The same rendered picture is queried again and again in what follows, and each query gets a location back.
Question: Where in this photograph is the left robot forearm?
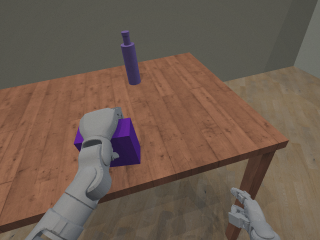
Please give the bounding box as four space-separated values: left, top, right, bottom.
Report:
25 136 112 240

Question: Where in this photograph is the right robot forearm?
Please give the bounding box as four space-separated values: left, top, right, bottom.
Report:
249 220 281 240

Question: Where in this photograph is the right robot hand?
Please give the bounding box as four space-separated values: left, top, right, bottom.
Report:
228 187 266 234

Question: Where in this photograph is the table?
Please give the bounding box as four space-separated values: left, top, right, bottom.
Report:
0 52 289 240

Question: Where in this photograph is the sponge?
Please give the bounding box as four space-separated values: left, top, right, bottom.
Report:
74 118 141 167

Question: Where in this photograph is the left robot hand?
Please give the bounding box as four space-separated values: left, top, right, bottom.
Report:
79 107 124 161

